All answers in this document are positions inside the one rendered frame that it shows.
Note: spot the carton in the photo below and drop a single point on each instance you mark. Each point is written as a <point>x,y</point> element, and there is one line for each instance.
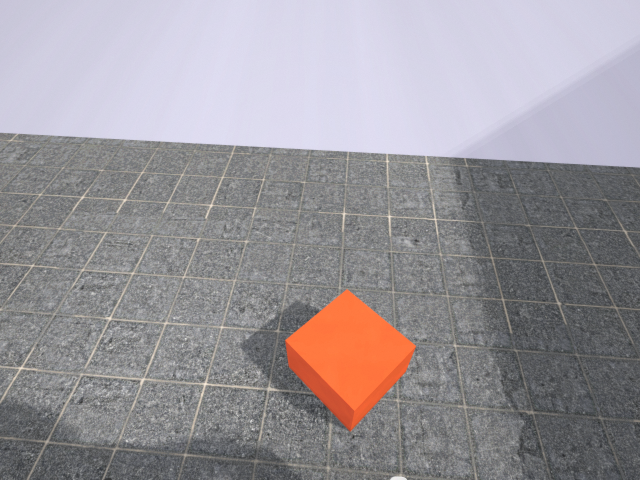
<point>349,357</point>

